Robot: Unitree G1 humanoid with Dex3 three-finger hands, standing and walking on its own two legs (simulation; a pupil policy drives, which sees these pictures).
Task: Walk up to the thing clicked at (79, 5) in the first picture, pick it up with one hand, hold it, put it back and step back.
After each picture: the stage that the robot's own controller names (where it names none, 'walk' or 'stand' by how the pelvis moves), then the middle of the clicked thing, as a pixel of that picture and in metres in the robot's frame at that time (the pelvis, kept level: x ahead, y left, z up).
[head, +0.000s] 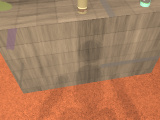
stand; (82, 3) +1.00 +0.03 -0.01
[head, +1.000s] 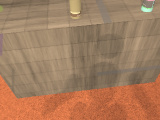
rise first; (75, 7) +0.89 +0.09 +0.01
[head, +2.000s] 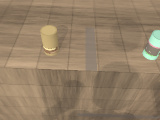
walk; (50, 41) +0.55 +0.19 +0.02
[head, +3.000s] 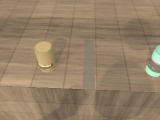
stand; (45, 57) +0.48 +0.18 +0.02
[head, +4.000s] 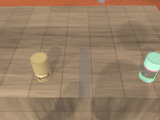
stand; (41, 67) +0.46 +0.19 -0.01
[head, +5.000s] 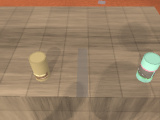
stand; (40, 66) +0.47 +0.20 -0.01
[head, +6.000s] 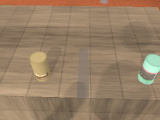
stand; (40, 66) +0.47 +0.20 -0.01
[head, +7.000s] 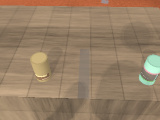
stand; (41, 67) +0.46 +0.20 -0.01
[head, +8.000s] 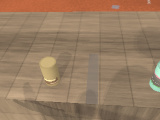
rise first; (50, 71) +0.45 +0.18 -0.01
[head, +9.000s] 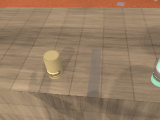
go down; (53, 65) +0.48 +0.18 -0.01
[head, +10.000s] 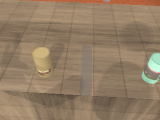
go down; (43, 62) +0.48 +0.17 +0.00
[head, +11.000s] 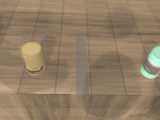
go down; (34, 59) +0.46 +0.17 +0.02
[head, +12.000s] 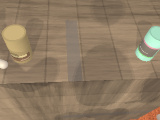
close in; (18, 45) +0.47 +0.18 +0.05
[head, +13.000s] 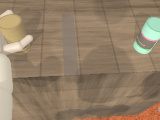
close; (15, 35) +0.50 +0.18 +0.07
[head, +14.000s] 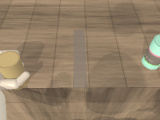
lift; (13, 71) +0.38 +0.22 +0.06
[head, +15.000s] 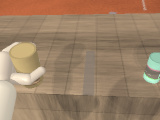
lift; (28, 66) +0.32 +0.17 +0.19
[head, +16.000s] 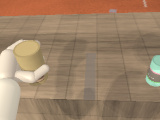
hold; (32, 63) +0.33 +0.16 +0.19
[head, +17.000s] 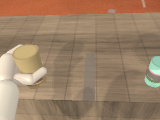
crouch; (31, 67) +0.33 +0.17 +0.17
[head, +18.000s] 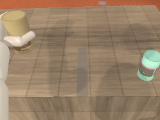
crouch; (19, 32) +0.44 +0.19 +0.20
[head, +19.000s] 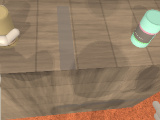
lower; (2, 28) +0.51 +0.20 +0.07
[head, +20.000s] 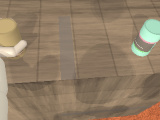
lower; (10, 40) +0.49 +0.19 +0.07
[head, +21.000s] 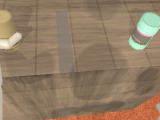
lower; (5, 32) +0.51 +0.19 +0.07
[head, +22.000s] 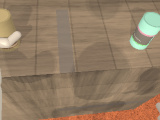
lower; (4, 31) +0.51 +0.19 +0.07
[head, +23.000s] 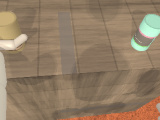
draw back; (10, 33) +0.50 +0.18 +0.07
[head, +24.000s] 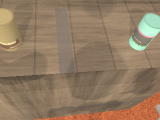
rise; (6, 31) +0.50 +0.19 +0.07
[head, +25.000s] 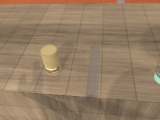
sink last; (51, 60) +0.48 +0.18 +0.03
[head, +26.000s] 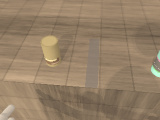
stand; (51, 51) +0.51 +0.17 +0.03
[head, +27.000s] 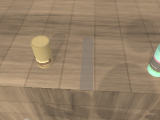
stand; (43, 52) +0.48 +0.18 +0.05
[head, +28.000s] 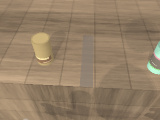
stand; (43, 49) +0.49 +0.18 +0.05
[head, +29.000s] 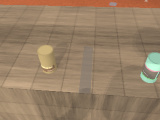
stand; (47, 59) +0.51 +0.19 +0.00
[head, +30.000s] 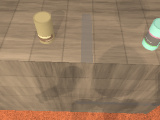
walk; (44, 28) +0.57 +0.17 +0.01
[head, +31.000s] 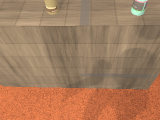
walk; (51, 1) +0.80 +0.20 +0.01
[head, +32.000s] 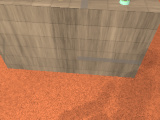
stand; out of the picture +1.10 +0.18 +0.01
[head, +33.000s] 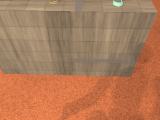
stand; out of the picture +1.08 +0.23 -0.01
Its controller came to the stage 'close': yes
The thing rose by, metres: 0.21
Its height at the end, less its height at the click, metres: +0.00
